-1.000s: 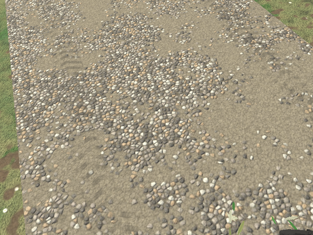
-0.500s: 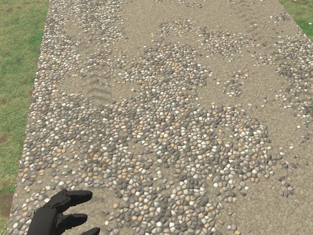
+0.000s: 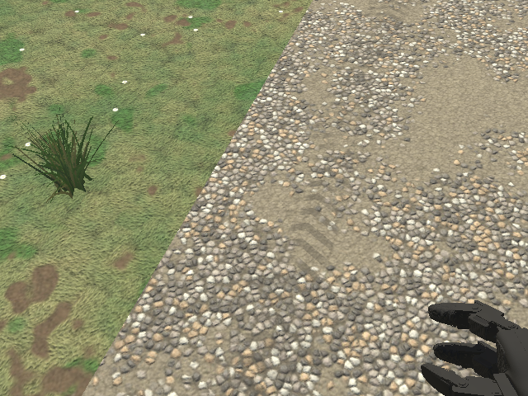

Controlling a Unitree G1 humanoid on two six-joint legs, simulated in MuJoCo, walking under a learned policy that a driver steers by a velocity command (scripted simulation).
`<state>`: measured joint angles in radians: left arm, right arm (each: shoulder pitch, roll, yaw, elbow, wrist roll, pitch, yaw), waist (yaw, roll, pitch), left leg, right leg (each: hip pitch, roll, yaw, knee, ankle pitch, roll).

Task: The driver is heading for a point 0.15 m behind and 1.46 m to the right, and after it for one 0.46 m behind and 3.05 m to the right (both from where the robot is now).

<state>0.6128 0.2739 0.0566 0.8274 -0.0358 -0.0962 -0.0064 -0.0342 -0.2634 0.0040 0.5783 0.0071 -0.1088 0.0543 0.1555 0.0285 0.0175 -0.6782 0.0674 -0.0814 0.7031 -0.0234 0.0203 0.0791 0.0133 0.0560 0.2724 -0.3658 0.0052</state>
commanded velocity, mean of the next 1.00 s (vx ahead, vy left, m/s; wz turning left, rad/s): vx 1.00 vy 0.00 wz -0.85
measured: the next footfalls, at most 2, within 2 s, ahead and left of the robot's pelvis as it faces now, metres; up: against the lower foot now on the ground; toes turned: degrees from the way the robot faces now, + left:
left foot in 0.08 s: +0.27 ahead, +0.16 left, +0.00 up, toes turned -6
right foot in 0.52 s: +0.60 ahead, -0.20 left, +0.00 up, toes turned -31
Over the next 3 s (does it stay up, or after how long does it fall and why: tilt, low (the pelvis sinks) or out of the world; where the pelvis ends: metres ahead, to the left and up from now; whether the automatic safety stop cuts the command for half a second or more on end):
stays up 0.50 -1.74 0.00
